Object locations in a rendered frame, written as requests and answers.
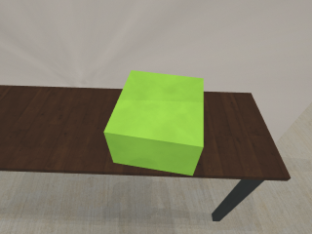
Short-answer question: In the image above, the table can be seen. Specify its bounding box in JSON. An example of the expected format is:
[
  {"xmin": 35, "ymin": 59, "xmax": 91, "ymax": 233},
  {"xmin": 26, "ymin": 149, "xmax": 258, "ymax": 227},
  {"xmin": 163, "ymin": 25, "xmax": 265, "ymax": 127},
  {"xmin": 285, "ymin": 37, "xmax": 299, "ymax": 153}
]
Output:
[{"xmin": 0, "ymin": 85, "xmax": 291, "ymax": 221}]

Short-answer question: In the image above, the carton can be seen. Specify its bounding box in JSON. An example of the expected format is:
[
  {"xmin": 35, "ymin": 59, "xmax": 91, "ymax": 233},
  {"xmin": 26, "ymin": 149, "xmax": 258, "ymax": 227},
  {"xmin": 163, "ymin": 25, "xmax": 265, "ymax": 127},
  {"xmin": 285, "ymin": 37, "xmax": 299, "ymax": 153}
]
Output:
[{"xmin": 103, "ymin": 70, "xmax": 204, "ymax": 176}]

